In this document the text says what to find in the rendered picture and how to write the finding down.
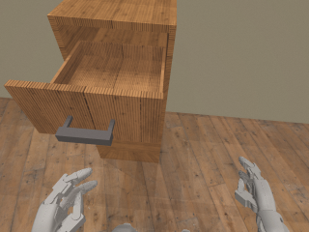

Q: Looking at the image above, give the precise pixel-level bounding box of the drawer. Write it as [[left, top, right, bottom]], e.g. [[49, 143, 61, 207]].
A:
[[4, 40, 166, 144]]

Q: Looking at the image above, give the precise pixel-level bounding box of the cabinet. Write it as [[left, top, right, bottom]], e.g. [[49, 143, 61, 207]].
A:
[[47, 0, 177, 163]]

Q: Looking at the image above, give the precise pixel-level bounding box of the robot right hand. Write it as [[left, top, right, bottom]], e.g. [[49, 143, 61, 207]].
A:
[[235, 156, 277, 215]]

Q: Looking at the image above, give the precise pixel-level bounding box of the robot right forearm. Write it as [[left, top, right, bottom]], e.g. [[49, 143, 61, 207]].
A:
[[256, 210, 290, 232]]

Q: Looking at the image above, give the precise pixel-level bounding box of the handle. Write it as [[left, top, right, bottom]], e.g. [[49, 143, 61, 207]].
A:
[[55, 115, 116, 146]]

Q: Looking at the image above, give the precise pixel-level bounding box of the robot left hand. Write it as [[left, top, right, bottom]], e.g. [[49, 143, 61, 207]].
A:
[[31, 167, 98, 232]]

